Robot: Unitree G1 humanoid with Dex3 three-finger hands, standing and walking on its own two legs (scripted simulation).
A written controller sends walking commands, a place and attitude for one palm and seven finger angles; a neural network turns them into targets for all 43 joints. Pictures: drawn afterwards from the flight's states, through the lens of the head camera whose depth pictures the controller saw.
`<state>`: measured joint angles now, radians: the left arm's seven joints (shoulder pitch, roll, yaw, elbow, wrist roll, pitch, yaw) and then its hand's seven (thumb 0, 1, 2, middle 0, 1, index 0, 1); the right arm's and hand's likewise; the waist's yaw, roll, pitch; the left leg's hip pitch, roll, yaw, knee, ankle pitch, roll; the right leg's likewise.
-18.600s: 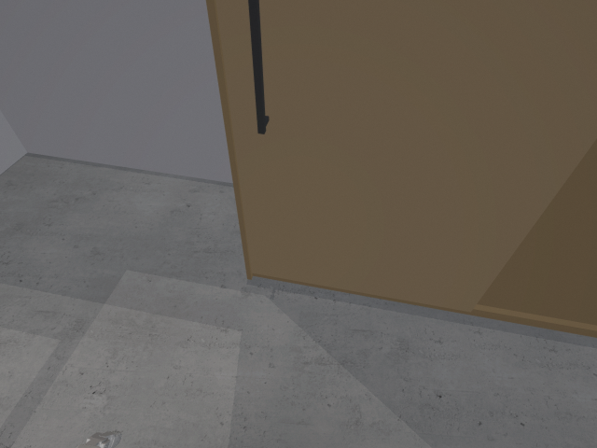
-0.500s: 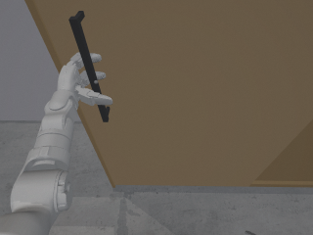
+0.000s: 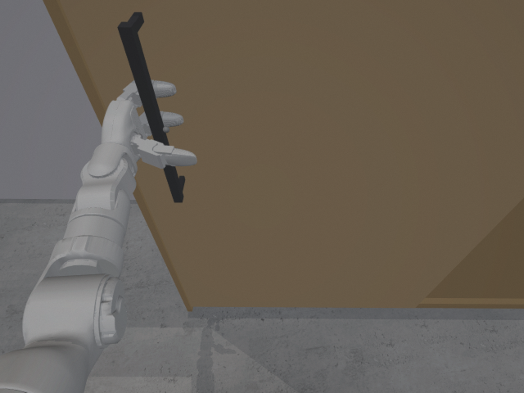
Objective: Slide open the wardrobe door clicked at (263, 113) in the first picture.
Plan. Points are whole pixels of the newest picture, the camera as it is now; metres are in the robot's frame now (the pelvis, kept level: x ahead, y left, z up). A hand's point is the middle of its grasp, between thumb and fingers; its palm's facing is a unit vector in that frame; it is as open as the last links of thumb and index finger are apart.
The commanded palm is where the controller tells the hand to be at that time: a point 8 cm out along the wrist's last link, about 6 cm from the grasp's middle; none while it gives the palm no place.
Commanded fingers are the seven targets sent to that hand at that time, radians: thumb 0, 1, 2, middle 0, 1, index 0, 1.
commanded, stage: grip the handle and tug to test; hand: left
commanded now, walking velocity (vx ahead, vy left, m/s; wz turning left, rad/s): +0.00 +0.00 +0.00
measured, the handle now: (161, 126) +0.50 +0.17 +0.15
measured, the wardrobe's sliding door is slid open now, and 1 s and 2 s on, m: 0.00 0.00 0.00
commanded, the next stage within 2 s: tug the door sideways, standing still in 1.28 s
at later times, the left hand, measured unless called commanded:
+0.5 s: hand (163, 128) +0.46 +0.15 +0.18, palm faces -0.01 -1.00 +0.00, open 6.2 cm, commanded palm +0.43 +0.20 +0.17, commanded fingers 0.00 0.90 0.90 -0.45 -1.40 -0.45 -1.40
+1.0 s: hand (171, 131) +0.46 +0.14 +0.17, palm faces -0.02 -1.00 +0.01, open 4.8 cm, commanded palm +0.42 +0.20 +0.17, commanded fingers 0.00 0.90 0.90 -0.45 -1.40 -0.45 -1.40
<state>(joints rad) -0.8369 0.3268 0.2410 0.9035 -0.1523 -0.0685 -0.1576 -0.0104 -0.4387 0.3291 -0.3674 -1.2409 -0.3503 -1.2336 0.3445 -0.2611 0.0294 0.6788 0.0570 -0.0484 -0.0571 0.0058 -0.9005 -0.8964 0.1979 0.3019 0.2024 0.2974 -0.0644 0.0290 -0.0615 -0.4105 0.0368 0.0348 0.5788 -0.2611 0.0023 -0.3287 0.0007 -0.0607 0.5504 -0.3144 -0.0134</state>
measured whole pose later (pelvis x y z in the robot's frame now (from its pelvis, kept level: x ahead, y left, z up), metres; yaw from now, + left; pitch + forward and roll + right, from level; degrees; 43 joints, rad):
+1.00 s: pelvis +0.01 -0.01 +0.00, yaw -1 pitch +5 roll +0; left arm -0.76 0.32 0.26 0.81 -0.16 -0.03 -0.16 0.00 0.83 0.87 -0.45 -1.40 -0.45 -1.40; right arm 0.33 -0.26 0.03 0.65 0.06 -0.03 -0.06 0.01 -0.90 -0.90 0.20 0.30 0.20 0.30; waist -0.07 0.03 -0.07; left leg -0.38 0.05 0.04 0.56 -0.27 -0.01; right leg -0.31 0.01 -0.05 0.54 -0.32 -0.02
